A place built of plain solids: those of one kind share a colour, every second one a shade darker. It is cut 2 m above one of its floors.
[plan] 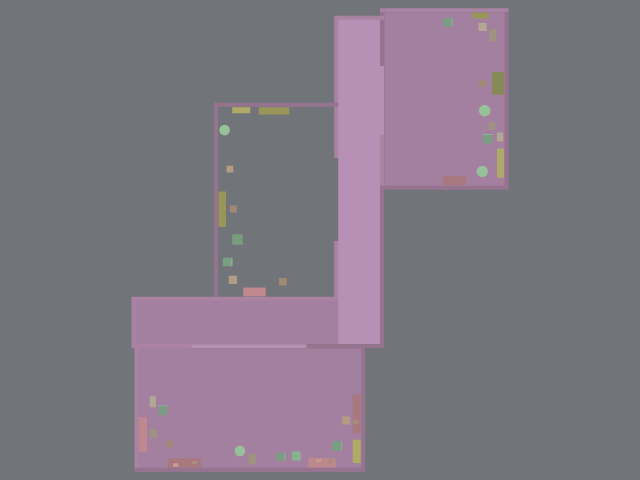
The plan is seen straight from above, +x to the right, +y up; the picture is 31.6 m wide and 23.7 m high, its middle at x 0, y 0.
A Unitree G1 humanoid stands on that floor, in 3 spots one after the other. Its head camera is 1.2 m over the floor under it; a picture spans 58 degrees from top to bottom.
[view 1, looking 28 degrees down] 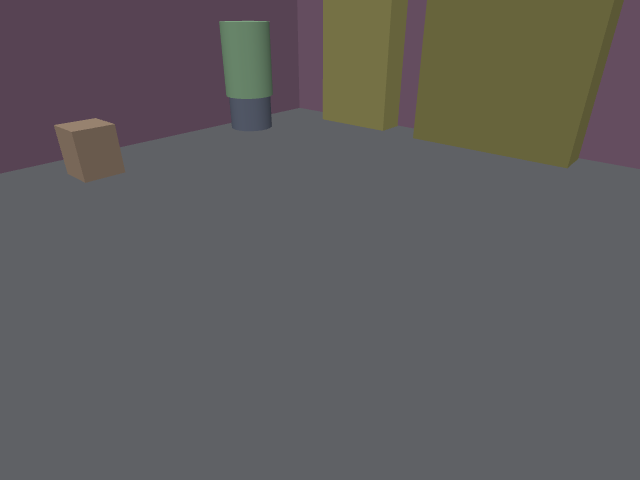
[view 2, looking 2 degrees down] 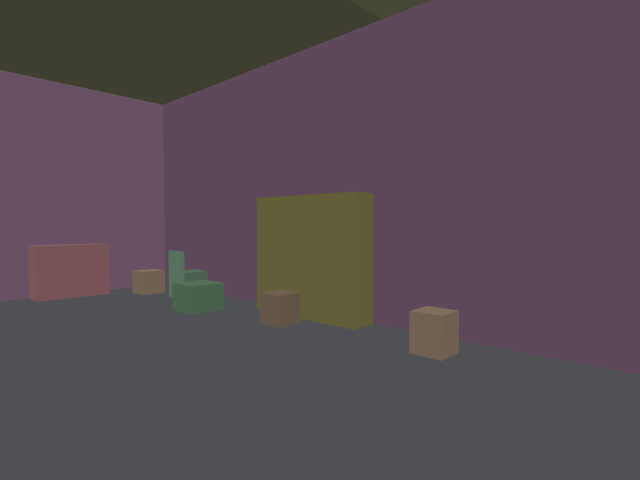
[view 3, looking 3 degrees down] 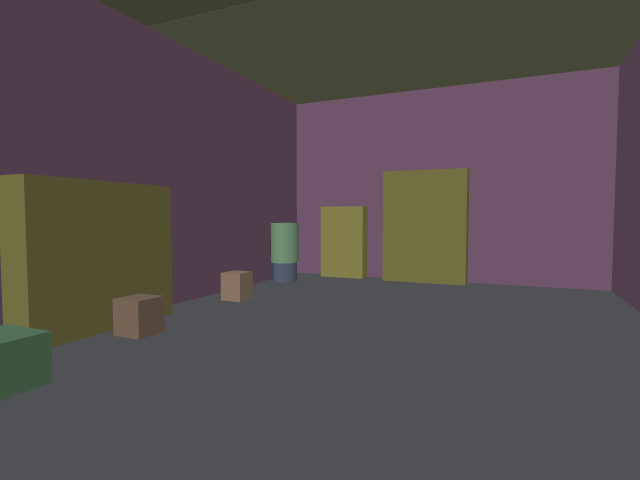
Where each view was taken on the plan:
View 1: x -0.78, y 2.12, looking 131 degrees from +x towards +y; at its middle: ground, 2.56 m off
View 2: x -0.78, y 5.46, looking -137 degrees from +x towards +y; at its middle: case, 5.28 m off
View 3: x -0.78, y -1.75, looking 114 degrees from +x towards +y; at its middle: wall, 9.13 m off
